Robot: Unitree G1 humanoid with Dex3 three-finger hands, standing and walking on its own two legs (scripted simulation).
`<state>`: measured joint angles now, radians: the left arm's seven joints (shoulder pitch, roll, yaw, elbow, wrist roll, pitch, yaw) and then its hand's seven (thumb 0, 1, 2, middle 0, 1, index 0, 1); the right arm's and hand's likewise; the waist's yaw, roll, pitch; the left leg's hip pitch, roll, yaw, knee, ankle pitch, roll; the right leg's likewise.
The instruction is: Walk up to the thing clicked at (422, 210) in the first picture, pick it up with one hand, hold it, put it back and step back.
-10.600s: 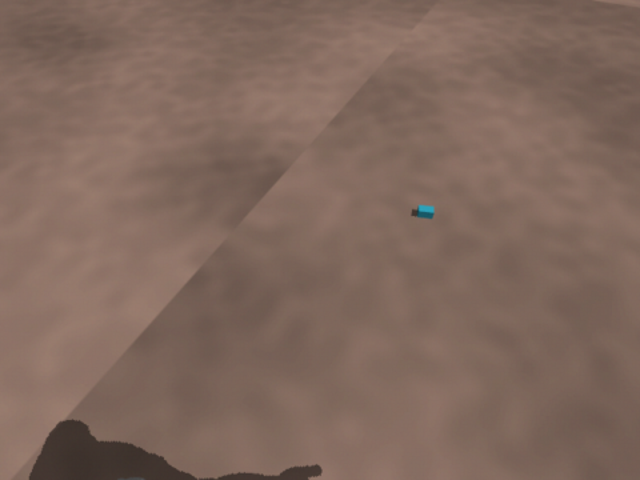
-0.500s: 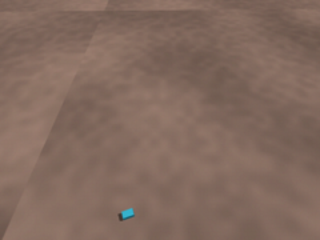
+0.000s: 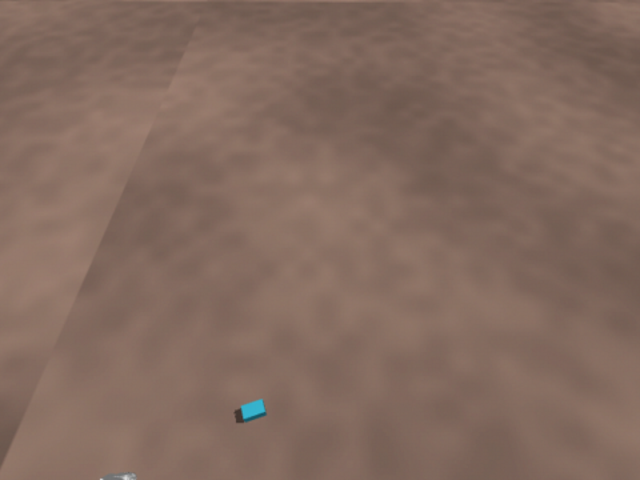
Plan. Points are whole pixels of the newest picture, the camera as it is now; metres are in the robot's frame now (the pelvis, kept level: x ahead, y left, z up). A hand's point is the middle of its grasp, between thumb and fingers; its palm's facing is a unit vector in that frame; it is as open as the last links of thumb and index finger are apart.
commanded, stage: walk up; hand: left
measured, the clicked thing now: (253, 410) +0.39 +0.23 -0.76
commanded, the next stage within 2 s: stand in 1.18 s
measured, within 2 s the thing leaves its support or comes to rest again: neither
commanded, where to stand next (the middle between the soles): +0.00 -0.01 m, yaw +0 degrees
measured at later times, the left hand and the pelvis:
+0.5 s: hand out of the picture +0.05 +0.25 -0.16, palm faces +0.01 -0.95 -0.32, open 7.3 cm; pelvis -0.01 -0.01 +0.00, yaw +1 degrees
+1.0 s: hand out of the picture +0.07 +0.25 -0.16, palm faces +0.02 -0.95 -0.33, open 7.3 cm; pelvis -0.01 -0.01 +0.00, yaw +1 degrees
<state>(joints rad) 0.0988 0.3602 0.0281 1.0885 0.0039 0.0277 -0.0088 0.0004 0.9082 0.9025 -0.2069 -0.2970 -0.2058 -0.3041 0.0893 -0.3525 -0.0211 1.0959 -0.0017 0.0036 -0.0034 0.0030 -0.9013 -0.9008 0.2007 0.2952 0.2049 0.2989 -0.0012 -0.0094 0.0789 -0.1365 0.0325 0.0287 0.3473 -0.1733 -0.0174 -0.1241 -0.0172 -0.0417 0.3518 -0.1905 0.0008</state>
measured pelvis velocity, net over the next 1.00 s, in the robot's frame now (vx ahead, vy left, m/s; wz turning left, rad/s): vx -0.01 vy -0.01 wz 0.01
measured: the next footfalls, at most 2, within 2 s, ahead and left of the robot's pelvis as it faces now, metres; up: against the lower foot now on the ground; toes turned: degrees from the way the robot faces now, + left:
none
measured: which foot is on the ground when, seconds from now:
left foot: down 0.00-1.00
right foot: down 0.00-1.00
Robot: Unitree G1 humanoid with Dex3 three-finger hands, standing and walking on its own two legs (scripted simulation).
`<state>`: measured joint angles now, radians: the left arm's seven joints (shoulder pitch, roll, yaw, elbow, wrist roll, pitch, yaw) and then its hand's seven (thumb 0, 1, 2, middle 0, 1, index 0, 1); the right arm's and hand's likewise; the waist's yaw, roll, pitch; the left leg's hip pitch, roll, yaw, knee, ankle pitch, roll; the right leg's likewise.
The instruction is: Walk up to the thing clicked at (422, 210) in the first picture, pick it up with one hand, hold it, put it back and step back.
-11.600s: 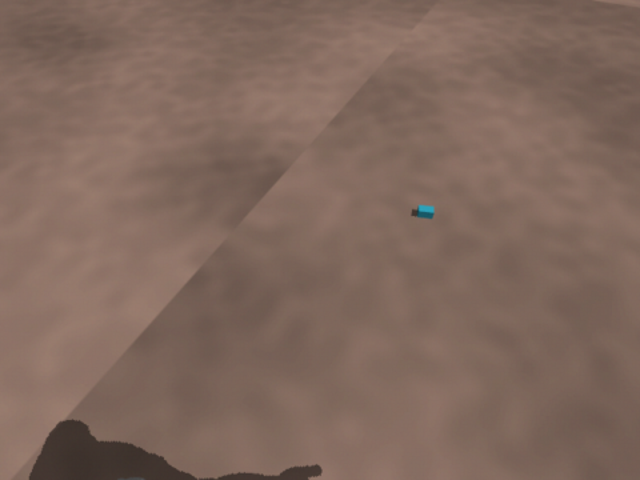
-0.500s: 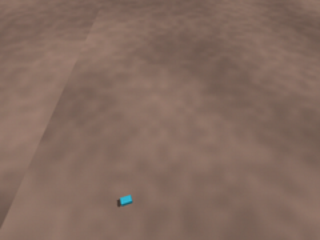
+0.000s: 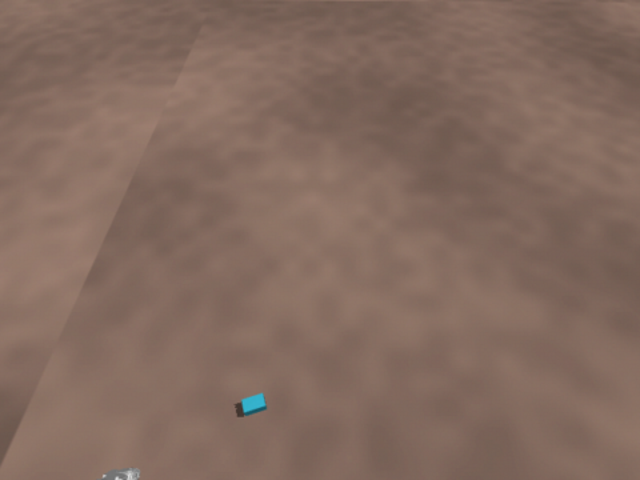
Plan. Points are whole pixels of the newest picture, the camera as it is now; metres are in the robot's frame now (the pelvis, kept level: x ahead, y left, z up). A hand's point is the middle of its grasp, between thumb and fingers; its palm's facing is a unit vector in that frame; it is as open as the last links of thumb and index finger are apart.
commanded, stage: walk up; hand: left
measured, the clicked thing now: (254, 404) +0.40 +0.24 -0.76
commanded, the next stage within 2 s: stand in 0.18 s
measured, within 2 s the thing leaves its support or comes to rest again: neither
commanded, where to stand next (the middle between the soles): +0.01 +0.00 m, yaw +0 degrees
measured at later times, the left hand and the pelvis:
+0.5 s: hand out of the picture +0.10 +0.26 -0.15, palm faces -0.02 -0.94 -0.33, open 7.3 cm; pelvis +0.02 +0.01 +0.00, yaw +0 degrees
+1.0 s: hand out of the picture +0.12 +0.26 -0.15, palm faces -0.03 -0.94 -0.34, open 7.3 cm; pelvis +0.04 +0.01 +0.00, yaw -1 degrees
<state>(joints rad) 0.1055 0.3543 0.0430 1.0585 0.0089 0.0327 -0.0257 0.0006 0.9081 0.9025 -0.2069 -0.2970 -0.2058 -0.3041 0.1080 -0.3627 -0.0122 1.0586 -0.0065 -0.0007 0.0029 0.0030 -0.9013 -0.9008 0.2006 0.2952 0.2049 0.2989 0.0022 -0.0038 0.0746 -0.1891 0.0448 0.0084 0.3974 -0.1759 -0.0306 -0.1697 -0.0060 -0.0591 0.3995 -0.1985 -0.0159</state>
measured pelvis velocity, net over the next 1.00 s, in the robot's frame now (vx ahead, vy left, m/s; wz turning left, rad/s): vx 0.04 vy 0.01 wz -0.01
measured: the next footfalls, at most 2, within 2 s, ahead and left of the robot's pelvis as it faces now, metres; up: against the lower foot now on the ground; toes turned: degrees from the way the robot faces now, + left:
none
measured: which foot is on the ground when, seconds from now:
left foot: down 0.00-1.00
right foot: down 0.00-1.00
